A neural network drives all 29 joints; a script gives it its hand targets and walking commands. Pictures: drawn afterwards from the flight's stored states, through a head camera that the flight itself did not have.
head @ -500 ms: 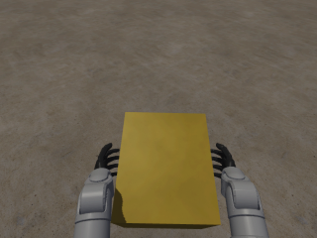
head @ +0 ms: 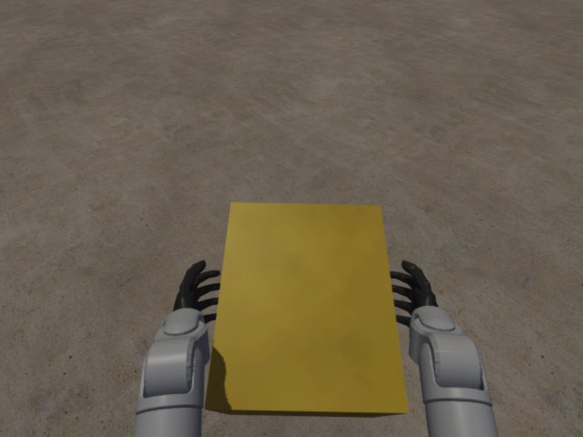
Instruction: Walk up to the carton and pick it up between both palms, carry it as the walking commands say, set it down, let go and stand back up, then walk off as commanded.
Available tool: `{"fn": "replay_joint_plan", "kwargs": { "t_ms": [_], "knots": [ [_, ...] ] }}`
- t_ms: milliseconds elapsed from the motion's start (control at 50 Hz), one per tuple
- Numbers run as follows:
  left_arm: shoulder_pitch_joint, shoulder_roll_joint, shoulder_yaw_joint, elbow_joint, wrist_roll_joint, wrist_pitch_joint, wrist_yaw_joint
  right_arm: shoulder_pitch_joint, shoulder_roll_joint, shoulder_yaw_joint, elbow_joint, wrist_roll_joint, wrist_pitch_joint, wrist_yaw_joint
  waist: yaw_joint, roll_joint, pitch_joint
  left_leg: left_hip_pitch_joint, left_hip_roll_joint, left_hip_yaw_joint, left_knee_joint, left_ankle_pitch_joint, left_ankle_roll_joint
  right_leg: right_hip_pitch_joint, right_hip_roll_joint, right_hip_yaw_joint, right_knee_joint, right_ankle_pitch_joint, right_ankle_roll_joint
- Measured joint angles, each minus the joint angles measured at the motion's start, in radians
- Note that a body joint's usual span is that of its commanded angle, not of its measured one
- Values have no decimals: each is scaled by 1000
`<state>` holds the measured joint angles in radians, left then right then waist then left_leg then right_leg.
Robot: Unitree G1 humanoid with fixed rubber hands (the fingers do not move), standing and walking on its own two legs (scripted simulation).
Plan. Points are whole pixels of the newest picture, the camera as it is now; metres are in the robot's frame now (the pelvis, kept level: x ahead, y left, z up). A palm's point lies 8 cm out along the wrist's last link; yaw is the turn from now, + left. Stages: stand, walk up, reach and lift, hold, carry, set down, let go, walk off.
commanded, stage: carry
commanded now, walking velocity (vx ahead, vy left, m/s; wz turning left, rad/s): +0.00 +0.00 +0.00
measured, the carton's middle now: (303, 312) +0.31 +0.00 -0.03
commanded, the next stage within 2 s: none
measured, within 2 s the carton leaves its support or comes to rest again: neither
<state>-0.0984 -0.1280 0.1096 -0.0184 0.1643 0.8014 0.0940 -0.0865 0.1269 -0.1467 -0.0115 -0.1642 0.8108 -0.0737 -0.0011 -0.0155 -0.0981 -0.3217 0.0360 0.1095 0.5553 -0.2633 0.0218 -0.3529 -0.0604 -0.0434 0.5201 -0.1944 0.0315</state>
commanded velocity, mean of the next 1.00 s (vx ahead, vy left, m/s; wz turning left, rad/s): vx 0.00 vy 0.00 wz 0.00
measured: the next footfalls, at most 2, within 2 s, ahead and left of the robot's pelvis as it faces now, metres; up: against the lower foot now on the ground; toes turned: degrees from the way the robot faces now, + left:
none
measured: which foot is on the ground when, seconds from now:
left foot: down 0.00-1.00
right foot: down 0.00-1.00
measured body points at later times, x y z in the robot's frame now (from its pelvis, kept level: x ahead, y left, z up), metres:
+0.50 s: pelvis +0.00 +0.00 +0.00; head -0.01 +0.00 +0.45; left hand +0.28 +0.15 +0.04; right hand +0.28 -0.17 +0.04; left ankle +0.02 +0.10 -0.73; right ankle +0.05 -0.14 -0.73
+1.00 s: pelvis +0.00 -0.01 +0.00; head -0.01 +0.00 +0.45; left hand +0.29 +0.15 +0.04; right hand +0.28 -0.17 +0.04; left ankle +0.02 +0.10 -0.73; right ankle +0.05 -0.14 -0.73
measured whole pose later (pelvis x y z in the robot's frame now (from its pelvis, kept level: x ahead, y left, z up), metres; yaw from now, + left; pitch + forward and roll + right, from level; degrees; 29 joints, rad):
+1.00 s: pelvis +0.00 -0.01 +0.00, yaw +0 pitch +2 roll +0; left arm -0.11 -0.13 0.11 -0.01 0.17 0.81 0.10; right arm -0.08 0.13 -0.14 -0.02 -0.17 0.82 -0.08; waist 0.00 -0.01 -0.10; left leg -0.32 0.05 0.11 0.56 -0.27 0.01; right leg -0.36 -0.05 -0.04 0.52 -0.20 0.02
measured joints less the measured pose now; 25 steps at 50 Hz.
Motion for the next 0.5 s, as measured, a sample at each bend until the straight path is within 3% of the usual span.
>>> {"fn": "replay_joint_plan", "kwargs": {
  "t_ms": [200,500],
  "knots": [
    [-8,-1,-3,-21,-6,41,7,0,0,2,-31,6,42,-7,3,3,2,2,4,0,-1,-1,-4,1,4,0,-1,-1,-4],
    [-11,-1,-2,5,3,19,6,-2,0,2,-12,-3,23,-4,4,6,6,-2,10,-2,3,-4,-9,-2,10,-2,1,-4,-8]
  ]
}}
